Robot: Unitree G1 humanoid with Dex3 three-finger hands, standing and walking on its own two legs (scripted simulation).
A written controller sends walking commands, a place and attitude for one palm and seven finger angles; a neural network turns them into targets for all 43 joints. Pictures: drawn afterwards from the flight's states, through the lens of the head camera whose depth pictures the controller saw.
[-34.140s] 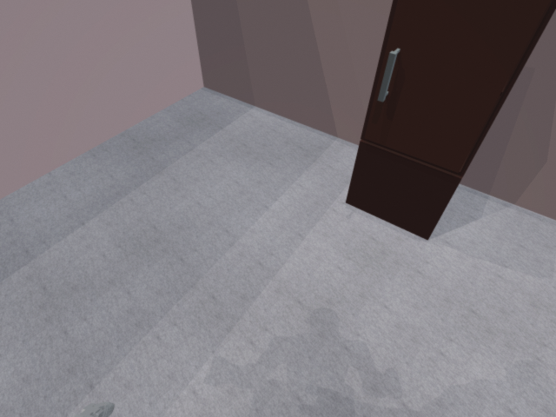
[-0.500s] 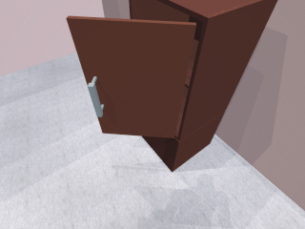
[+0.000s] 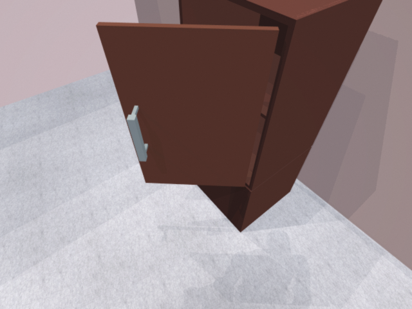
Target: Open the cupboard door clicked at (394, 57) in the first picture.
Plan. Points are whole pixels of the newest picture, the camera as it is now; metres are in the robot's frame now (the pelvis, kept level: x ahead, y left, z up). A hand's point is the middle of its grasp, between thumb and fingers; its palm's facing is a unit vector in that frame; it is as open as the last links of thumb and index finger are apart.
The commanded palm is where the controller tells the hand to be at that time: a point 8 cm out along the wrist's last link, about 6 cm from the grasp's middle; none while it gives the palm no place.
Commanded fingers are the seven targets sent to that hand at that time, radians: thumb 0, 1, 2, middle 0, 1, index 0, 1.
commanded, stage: come to a stop and stand still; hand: left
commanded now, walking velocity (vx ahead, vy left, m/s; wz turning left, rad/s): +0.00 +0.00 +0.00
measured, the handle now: (139, 134) +0.57 +0.23 -0.04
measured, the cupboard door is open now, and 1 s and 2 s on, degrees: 49 49 49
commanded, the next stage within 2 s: look again from close up in 0.10 s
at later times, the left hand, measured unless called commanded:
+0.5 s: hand out of the picture +0.01 +0.15 -0.17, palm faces +0.00 -0.98 -0.21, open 7.4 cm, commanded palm none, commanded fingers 0.00 0.90 0.90 -0.20 -0.30 -0.20 -0.30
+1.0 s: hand out of the picture +0.01 +0.13 -0.17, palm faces +0.05 -0.98 -0.22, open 7.4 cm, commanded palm none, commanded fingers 0.00 0.90 0.90 -0.20 -0.30 -0.20 -0.30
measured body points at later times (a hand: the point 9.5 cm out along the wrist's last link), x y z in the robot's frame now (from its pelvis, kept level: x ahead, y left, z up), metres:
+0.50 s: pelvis +0.00 -0.04 +0.01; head +0.02 -0.03 +0.45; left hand +0.02 +0.20 -0.15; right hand +0.03 -0.27 -0.15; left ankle -0.03 +0.07 -0.73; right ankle -0.05 -0.17 -0.73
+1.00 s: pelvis +0.00 -0.05 +0.00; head +0.02 -0.05 +0.45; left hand +0.01 +0.18 -0.15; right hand +0.03 -0.29 -0.15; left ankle -0.03 +0.07 -0.73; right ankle -0.05 -0.17 -0.73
